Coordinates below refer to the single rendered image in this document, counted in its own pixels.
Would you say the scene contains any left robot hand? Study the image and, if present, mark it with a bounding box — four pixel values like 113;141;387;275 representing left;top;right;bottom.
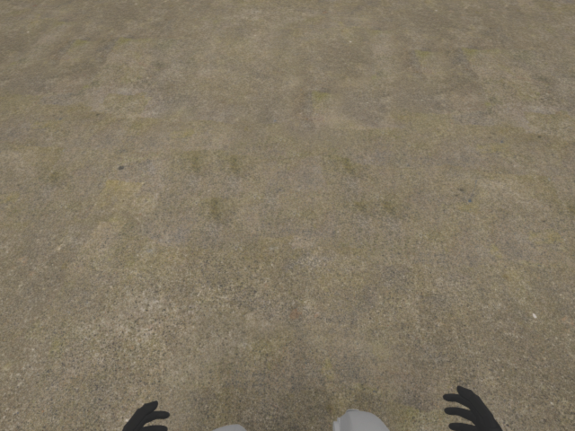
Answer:
122;400;170;431

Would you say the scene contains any right robot hand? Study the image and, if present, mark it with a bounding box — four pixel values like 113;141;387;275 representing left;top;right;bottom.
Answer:
443;386;503;431

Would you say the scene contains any robot right thigh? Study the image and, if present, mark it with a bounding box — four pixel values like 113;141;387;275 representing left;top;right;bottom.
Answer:
332;410;390;431

